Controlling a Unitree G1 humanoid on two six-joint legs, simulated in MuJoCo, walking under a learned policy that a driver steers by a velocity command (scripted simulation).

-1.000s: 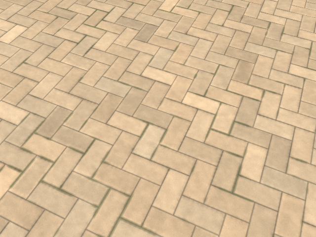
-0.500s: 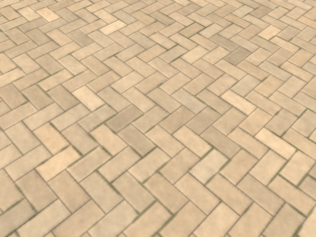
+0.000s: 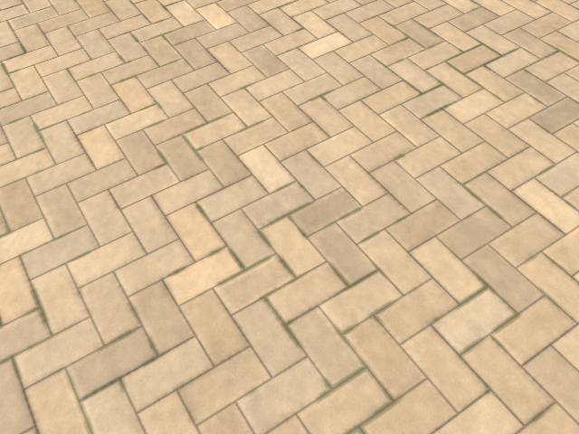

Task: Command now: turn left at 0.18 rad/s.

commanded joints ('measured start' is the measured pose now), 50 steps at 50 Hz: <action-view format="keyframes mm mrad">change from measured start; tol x32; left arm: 1 -23 185 22 -60 13 -28 0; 50 273 85 -5 197 1 -113 -30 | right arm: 1 26 -77 -13 -48 9 -6 -10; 44 -279 -24 21 -8 -10 -83 55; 50 286 -206 -50 141 -46 -104 2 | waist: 1 -20 -248 -50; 50 -169 35 -243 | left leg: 1 -38 10 -1 93 -259 -2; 12 232 181 -47 -145 246 -43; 18 -31 125 -76 -164 -473 53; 25 155 345 -396 -372 -482 188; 32 -519 105 46 474 -247 46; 39 -459 159 162 428 -5 -20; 50 492 317 -84 -37 -126 143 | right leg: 1 12 -377 376 -251 260 -173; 9 144 -194 150 -102 513 -123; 19 -44 -68 142 -96 -448 -97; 28 137 14 -28 -59 -100 -90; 31 462 -395 633 -353 -343 -233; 44 184 -201 82 -353 521 -156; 48 245 -211 25 -18 933 -108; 50 -31 -112 -40 512 416 -81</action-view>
